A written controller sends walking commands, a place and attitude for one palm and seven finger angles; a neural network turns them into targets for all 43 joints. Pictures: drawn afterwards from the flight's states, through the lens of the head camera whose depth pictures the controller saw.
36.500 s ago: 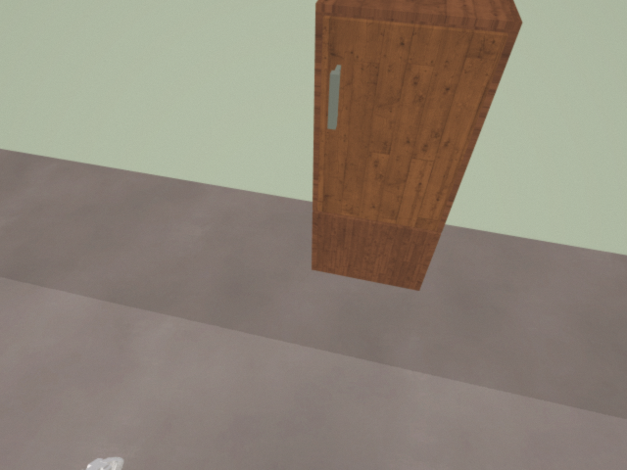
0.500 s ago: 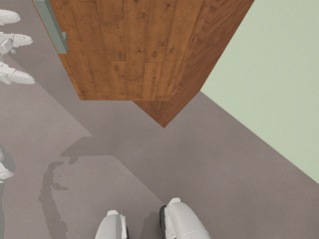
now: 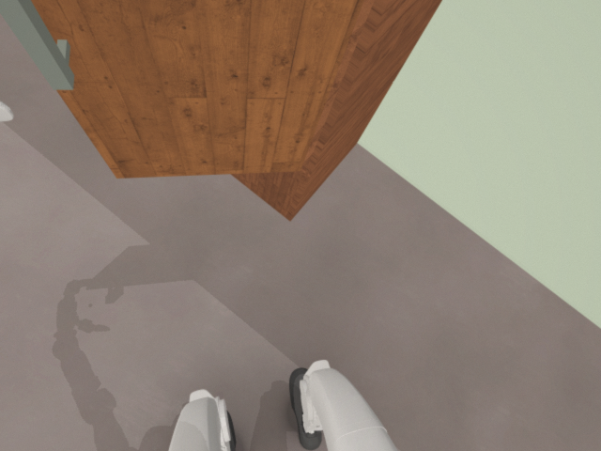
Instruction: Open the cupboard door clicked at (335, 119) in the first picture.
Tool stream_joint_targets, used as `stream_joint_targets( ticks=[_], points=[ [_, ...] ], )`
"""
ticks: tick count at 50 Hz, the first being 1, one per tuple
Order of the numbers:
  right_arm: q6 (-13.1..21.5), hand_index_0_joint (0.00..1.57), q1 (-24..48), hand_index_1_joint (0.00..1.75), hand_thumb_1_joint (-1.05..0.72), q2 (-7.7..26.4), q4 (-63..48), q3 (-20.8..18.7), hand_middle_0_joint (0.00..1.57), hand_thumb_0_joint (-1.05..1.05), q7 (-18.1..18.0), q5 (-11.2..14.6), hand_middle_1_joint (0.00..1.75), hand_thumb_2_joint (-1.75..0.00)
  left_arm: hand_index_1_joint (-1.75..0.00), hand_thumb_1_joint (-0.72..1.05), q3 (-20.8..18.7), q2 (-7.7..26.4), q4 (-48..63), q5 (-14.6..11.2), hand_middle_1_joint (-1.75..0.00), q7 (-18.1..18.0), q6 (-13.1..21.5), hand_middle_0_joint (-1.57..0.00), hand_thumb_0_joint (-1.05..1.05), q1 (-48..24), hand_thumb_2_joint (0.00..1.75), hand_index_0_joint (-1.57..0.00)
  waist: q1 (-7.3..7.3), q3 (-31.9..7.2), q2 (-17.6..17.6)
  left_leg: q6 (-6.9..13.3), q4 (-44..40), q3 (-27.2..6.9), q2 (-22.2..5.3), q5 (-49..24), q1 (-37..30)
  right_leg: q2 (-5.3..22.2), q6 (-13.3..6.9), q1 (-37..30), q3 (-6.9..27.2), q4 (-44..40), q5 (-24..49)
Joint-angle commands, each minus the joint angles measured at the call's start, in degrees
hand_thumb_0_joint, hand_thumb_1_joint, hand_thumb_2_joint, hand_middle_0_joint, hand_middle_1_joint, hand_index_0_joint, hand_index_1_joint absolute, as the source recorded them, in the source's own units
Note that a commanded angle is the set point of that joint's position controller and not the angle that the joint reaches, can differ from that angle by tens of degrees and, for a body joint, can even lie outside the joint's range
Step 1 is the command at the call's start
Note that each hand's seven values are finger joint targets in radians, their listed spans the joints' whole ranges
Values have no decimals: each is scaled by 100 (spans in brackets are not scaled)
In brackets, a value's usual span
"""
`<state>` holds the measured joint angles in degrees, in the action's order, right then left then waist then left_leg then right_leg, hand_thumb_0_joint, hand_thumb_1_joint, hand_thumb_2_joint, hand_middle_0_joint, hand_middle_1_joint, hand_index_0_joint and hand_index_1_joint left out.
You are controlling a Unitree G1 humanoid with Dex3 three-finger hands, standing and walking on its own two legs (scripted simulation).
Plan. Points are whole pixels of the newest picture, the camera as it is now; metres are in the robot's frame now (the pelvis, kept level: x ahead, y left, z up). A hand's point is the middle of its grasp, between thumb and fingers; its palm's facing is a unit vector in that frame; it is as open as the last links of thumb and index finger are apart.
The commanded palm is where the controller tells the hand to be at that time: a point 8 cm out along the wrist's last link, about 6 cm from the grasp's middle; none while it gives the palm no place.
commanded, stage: move the hooked fingers beside the handle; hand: left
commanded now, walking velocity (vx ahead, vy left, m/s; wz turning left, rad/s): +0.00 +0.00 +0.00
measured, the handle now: (34, 16) +0.59 +0.21 +0.09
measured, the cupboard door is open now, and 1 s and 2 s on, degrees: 45 45 45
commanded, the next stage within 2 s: slide the fingers in behind the handle in 0.54 s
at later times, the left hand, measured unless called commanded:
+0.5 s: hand out of the picture +0.53 +0.28 +0.09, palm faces -0.03 -1.00 -0.01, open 14.0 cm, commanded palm +0.53 +0.31 +0.08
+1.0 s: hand out of the picture +0.54 +0.25 +0.09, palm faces -0.05 -1.00 +0.00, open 14.0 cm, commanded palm +0.53 +0.28 +0.08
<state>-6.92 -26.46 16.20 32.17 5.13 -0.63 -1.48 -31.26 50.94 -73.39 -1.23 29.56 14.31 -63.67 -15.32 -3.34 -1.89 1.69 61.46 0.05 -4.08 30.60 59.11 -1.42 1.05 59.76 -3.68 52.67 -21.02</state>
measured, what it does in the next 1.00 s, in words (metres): stands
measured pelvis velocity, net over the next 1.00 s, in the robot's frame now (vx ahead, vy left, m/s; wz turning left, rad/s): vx -0.01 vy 0.00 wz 0.01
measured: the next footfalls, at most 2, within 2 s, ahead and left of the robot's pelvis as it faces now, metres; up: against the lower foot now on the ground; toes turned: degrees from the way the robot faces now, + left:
none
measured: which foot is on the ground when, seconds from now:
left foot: down 0.00-1.00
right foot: down 0.00-1.00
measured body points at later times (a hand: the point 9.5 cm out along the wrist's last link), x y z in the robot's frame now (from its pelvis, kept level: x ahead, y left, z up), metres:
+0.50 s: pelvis +0.00 +0.00 +0.00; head +0.17 +0.05 +0.42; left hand +0.53 +0.33 +0.09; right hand +0.00 -0.27 -0.09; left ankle -0.03 +0.09 -0.66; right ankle +0.03 -0.14 -0.66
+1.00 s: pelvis -0.01 +0.00 +0.00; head +0.17 +0.04 +0.41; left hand +0.54 +0.30 +0.09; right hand -0.06 -0.25 -0.09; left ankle -0.03 +0.09 -0.66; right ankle +0.03 -0.14 -0.66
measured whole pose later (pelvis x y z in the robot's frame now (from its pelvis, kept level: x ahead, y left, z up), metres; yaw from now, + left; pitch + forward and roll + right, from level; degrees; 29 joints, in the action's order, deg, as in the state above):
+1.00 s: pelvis -0.01 +0.00 +0.00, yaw +1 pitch +27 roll -6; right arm -6.1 -26.1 15.8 33.9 5.0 0.0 -1.7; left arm -27.4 45.9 -72.4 -2.3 26.5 15.2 -64.4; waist -15.0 -4.1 -2.0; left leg 1.8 63.0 -1.1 -3.4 30.3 60.0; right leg -1.0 1.2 60.0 -4.4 53.6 -20.8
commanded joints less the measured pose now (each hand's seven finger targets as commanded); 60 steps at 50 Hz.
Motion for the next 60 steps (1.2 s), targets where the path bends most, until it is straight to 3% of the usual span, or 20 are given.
stream_joint_targets(
  ticks=[1, 3, 6, 9, 11, 14, 21, 24, 29, 31, 34, 38, 40, 41, 42, 44, 46, 50, 52, 60],
  points=[
    [6, 20, -1367, 30, -90, 1258, -43, -502, 20, 0, -86, -17, 30, -90, -120, -50, -254, 1745, 1592, -300, -120, 14, 455, -30, 0, -2263, 30, -30, 142, -3637, -1609, -100, -488, -480, 46, -4528, -2986, -272, -213, -1585, -1, -194, 2380],
    [5, 20, -1350, 30, -90, 1250, -47, -493, 20, 0, -72, -8, 30, -90, -120, -50, -262, 1738, 1443, -297, -120, 5, 412, -30, 0, -2072, 30, -30, 153, -3446, -1433, -71, -519, -444, 68, -4355, -2796, -275, -206, -1689, 5, -229, 2374],
    [-7, 20, -1308, 30, -90, 1219, -48, -502, 20, 0, -61, -3, 30, -90, -120, -50, -155, 1605, 1644, -291, -120, -6, 441, -30, 0, -2112, 30, -30, 189, -3515, -1752, -105, -524, -443, 65, -4604, -3033, -269, -219, -1646, 7, -241, 2463],
    [-21, 20, -1273, 30, -90, 1215, -80, -526, 20, 0, -53, 1, 30, -90, -120, -50, -143, 1456, 1530, -363, -120, 0, 409, -30, 0, -1750, 30, -30, 188, -3324, -1365, -56, -558, -395, 80, -4504, -2858, -281, -200, -1817, 7, -297, 2563],
    [-20, 20, -1225, 30, -90, 1214, -83, -517, 20, 0, -57, 15, 30, -90, -120, -50, -122, 1431, 1542, -420, -120, 38, 438, -30, 0, -1769, 30, -30, 213, -3316, -1494, -68, -559, -376, 92, -4540, -2879, -279, -219, -1853, 22, -288, 2640],
    [-19, 20, -1127, 30, -90, 1200, -112, -494, 20, 0, -83, 36, 30, -90, -120, -50, 73, 1236, 1218, -403, -120, 43, 398, -30, 0, -1779, 30, -30, 109, -2824, -1155, -10, -603, -307, 130, -3848, -2427, -274, -196, -1826, 31, -336, 2362],
    [25, 20, -1084, 30, -90, 1204, -48, -487, 20, 0, -111, 26, 30, -90, -120, -50, 83, 1288, 1434, -409, -120, 36, 613, -30, 0, -2184, 30, -30, 108, -3318, -1545, -100, -471, -429, 96, -4209, -2868, -252, -226, -1555, 24, -199, 2275],
    [29, 20, -1047, 30, -90, 1200, -29, -482, 20, 0, -105, 32, 30, -90, -120, -50, 231, 1091, 1295, -401, -120, 32, 553, -30, 0, -2166, 30, -30, 63, -3158, -1441, -79, -476, -409, 107, -3929, -2735, -255, -211, -1476, 15, -233, 2108],
    [51, 20, -1035, 30, -90, 1218, -75, -421, 20, 0, -140, 37, 30, -90, -120, -50, 21, 1551, 1178, -284, -120, -28, 501, -30, 0, -2289, 30, -30, 97, -3138, -1309, -46, -465, -390, 141, -3517, -2273, -239, -219, -1690, 38, -157, 2062],
    [60, 20, -1045, 30, -90, 1212, -86, -420, 20, 0, -132, 35, 30, -90, -120, -50, 8, 1557, 1316, -280, -120, -48, 567, -30, 0, -2324, 30, -30, 143, -3309, -1654, -115, -483, -461, 114, -3803, -2613, -240, -238, -1492, 5, -135, 1986],
    [83, 20, -1023, 30, -90, 1224, -56, -390, 20, 0, -136, 51, 30, -90, -120, -50, 155, 1413, 947, -294, -120, -43, 473, -30, 0, -2423, 30, -30, -31, -2883, -1157, -21, -462, -384, 128, -3051, -2040, -257, -199, -1485, 19, -187, 1711],
    [126, 20, -1102, 30, -90, 1237, -34, -379, 20, 0, -149, 29, 30, -90, -120, -50, 84, 1590, 1076, -224, -120, -74, 485, -30, 0, -2494, 30, -30, 30, -3175, -1470, -59, -480, -458, 124, -3191, -2247, -238, -230, -1401, -7, -132, 1670],
    [139, 20, -1162, 30, -90, 1219, -26, -416, 20, 0, -123, 4, 30, -90, -120, -50, 172, 1331, 1298, -279, -120, -77, 536, -30, 0, -2503, 30, -30, 27, -3400, -1650, -95, -457, -520, 102, -3600, -2614, -247, -251, -1256, -47, -88, 1762],
    [119, 20, -1180, 30, -90, 1239, 1, -419, 20, 0, -114, 1, 30, -90, -120, -50, 100, 1427, 1378, -275, -120, -93, 541, -30, 0, -2492, 30, -30, 82, -3501, -1712, -148, -461, -570, 72, -3790, -2775, -242, -241, -1188, -63, -92, 1743],
    [118, 20, -1184, 30, -90, 1219, 40, -428, 20, 0, -94, -2, 30, -90, -120, -50, 285, 1132, 1219, -284, -120, -104, 487, -30, 0, -2518, 30, -30, -15, -3351, -1610, -146, -470, -587, 66, -3710, -2787, -259, -230, -1042, -87, -122, 1647],
    [119, 20, -1204, 30, -90, 1229, 52, -430, 20, 0, -78, -3, 30, -90, -120, -50, 334, 1035, 1208, -288, -120, -164, 432, -30, 0, -2569, 30, -30, -36, -3160, -1558, -125, -519, -582, 73, -3490, -2688, -258, -225, -1004, -90, -177, 1520],
    [125, 20, -1256, 30, -90, 1228, 69, -450, 20, 0, -67, -24, 30, -90, -120, -50, 208, 1129, 1416, -273, -120, -257, 465, -30, 0, -2667, 30, -30, 26, -3383, -1724, -160, -514, -606, 66, -3702, -2896, -255, -240, -984, -98, -157, 1559],
    [124, 20, -1288, 30, -90, 1179, 57, -469, 20, 0, -22, -51, 30, -90, -120, -50, 312, 801, 1427, -268, -120, -452, 496, -30, 0, -2457, 30, -30, 27, -3177, -1534, -143, -575, -587, 77, -3744, -2849, -264, -251, -1076, -109, -214, 1642],
    [102, 20, -1287, 30, -90, 1191, 24, -478, 20, 0, -6, -48, 30, -90, -120, -50, 117, 1013, 1394, -238, -120, -525, 501, -30, 0, -2259, 30, -30, 126, -3341, -1391, -129, -579, -521, 101, -3718, -2708, -263, -244, -1381, -72, -202, 1816],
    [106, 20, -1229, 30, -90, 1118, -3, -514, 20, 0, 28, -38, 30, -90, -120, -50, 448, 405, 1464, -259, -120, -736, 640, -30, 0, -2283, 30, -30, 35, -2991, -1221, -70, -646, -452, 133, -3487, -2601, -248, -240, -1423, -33, -265, 1848]
  ],
)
